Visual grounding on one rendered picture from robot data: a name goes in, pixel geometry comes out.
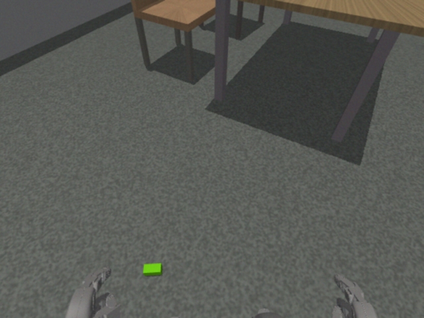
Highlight right robot hand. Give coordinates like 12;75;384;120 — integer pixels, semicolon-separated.
332;274;378;318

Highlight left robot hand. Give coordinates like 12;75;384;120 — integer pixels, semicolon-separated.
64;266;121;318

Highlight table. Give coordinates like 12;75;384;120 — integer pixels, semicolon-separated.
215;0;424;142

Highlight small box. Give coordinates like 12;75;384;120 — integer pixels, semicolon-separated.
143;263;162;276

